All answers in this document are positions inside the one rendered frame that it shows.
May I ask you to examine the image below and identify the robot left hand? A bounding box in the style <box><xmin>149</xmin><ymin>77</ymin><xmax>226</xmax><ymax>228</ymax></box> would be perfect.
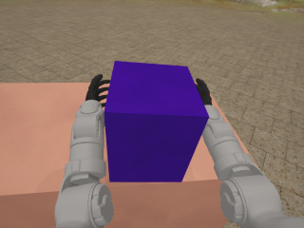
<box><xmin>85</xmin><ymin>74</ymin><xmax>110</xmax><ymax>107</ymax></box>

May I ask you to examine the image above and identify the robot right upper arm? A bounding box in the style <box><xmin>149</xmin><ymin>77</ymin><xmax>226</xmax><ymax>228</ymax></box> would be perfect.
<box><xmin>219</xmin><ymin>175</ymin><xmax>304</xmax><ymax>228</ymax></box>

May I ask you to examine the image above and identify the robot left upper arm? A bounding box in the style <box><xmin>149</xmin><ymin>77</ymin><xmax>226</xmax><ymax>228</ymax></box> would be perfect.
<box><xmin>53</xmin><ymin>182</ymin><xmax>114</xmax><ymax>228</ymax></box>

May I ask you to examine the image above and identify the left robot forearm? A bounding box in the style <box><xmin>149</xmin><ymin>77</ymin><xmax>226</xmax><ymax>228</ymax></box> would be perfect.
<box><xmin>54</xmin><ymin>100</ymin><xmax>106</xmax><ymax>223</ymax></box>

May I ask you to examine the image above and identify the robot right hand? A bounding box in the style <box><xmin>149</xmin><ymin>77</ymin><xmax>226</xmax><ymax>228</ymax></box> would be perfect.
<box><xmin>195</xmin><ymin>78</ymin><xmax>212</xmax><ymax>105</ymax></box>

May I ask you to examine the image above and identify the pedestal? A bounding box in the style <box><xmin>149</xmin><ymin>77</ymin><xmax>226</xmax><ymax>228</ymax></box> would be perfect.
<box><xmin>0</xmin><ymin>82</ymin><xmax>257</xmax><ymax>228</ymax></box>

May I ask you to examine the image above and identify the carton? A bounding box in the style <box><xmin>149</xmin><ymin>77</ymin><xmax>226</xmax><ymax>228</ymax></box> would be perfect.
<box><xmin>104</xmin><ymin>61</ymin><xmax>209</xmax><ymax>182</ymax></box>

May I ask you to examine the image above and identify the right robot forearm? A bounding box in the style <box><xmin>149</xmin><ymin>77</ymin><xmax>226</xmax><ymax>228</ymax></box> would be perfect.
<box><xmin>201</xmin><ymin>104</ymin><xmax>282</xmax><ymax>209</ymax></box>

